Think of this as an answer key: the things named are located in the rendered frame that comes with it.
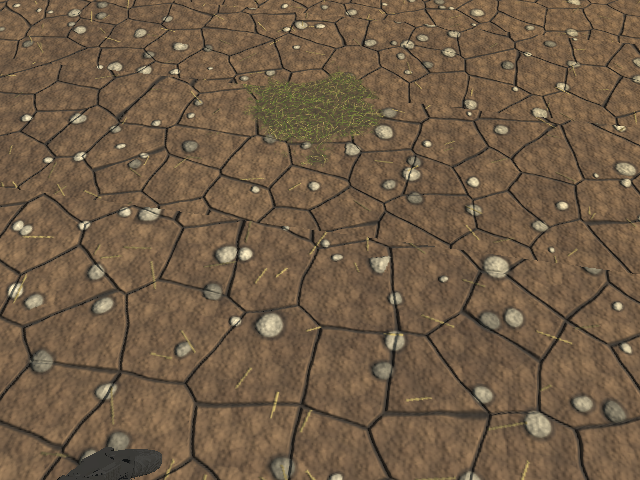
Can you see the left robot hand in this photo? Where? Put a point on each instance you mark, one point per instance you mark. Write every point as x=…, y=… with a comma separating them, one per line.
x=108, y=464

